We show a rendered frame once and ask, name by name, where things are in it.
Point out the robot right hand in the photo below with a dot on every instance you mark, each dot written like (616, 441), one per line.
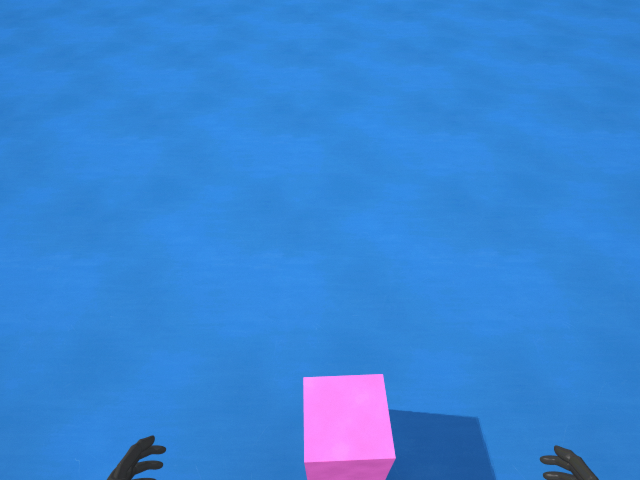
(568, 460)

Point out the carton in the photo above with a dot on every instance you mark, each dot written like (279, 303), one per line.
(347, 430)

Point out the robot left hand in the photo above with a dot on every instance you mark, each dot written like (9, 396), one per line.
(128, 466)

